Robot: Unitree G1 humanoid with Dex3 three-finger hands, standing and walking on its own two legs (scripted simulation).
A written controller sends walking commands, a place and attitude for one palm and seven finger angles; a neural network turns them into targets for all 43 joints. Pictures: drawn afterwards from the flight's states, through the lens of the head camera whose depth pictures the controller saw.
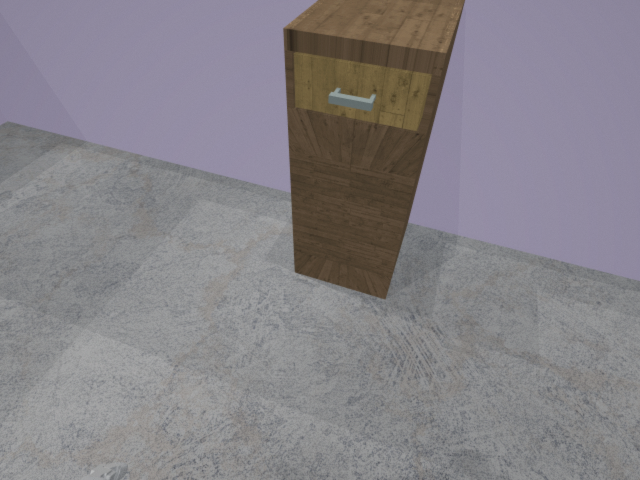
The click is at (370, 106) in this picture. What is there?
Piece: drawer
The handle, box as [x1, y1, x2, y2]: [328, 88, 375, 110]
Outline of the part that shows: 329,94 328,102 366,110 371,109 372,103 375,98 374,94 372,94 369,99 341,94 339,92 340,88 336,88 333,92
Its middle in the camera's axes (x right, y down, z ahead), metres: +0.08 -0.34 +0.94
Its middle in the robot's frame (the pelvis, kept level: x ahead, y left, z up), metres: +0.94 -0.03 +0.03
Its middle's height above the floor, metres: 0.80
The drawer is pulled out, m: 0.00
